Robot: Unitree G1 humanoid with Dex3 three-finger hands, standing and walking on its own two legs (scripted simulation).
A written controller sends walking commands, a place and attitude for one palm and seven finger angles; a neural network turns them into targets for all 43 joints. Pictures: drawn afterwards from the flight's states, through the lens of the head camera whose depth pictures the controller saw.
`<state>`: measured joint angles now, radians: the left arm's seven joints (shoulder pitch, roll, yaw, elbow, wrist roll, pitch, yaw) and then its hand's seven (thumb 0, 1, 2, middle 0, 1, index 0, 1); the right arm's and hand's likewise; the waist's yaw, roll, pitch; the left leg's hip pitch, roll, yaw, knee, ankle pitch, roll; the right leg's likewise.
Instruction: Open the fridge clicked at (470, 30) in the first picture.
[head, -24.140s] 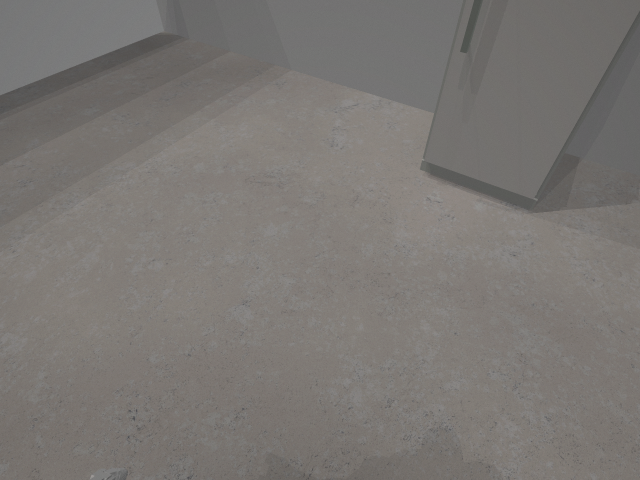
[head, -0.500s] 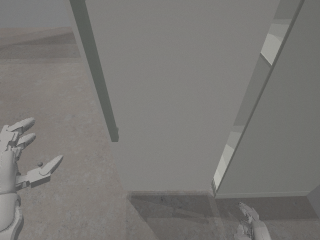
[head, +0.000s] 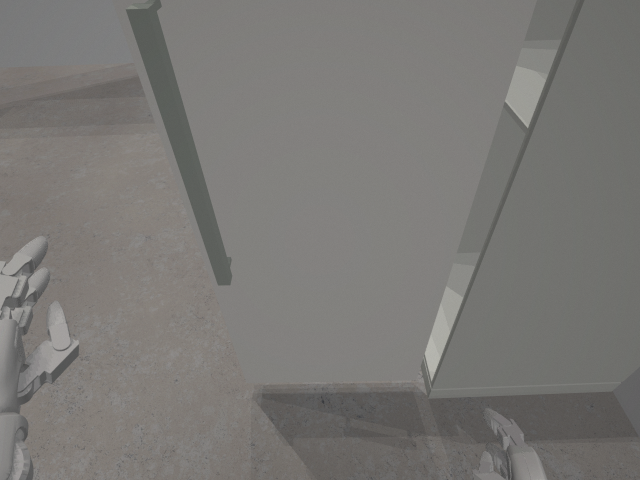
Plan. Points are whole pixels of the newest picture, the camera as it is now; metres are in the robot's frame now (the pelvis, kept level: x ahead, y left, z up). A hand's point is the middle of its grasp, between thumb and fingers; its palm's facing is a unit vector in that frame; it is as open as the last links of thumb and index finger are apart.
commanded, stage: draw the hand back to the body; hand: left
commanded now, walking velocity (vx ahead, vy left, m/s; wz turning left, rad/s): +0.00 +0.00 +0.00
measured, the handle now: (197, 173) +0.51 +0.27 +0.12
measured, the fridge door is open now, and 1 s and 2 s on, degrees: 89 89 89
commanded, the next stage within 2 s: step back with the hand held close in 0.06 s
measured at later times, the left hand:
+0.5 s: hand (51, 354) +0.18 +0.29 +0.14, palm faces +0.38 -0.80 -0.47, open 7.4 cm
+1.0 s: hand out of the picture +0.09 +0.29 +0.16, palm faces +0.51 -0.76 -0.39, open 7.5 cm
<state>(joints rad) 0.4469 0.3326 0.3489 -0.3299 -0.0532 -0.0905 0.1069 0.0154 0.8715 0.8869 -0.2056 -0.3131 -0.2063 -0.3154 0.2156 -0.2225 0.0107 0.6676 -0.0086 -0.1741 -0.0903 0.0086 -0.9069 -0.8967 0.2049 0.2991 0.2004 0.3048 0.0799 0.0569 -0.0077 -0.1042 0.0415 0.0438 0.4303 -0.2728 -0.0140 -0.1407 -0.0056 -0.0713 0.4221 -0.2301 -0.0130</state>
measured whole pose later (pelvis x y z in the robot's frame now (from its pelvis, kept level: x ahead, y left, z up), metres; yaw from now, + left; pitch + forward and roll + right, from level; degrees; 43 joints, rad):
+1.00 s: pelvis -0.11 +0.02 -0.03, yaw +1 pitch -2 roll +0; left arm 0.43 0.36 0.45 -0.47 0.00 -0.28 0.15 0.02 0.88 0.90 -0.21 -0.30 -0.21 -0.31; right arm 0.23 -0.20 0.03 0.60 -0.01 -0.14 -0.06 0.01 -0.91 -0.90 0.21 0.30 0.20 0.31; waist 0.02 -0.03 0.04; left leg -0.46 -0.01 0.04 0.77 -0.39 0.03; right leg -0.46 -0.04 0.00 0.67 -0.18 0.02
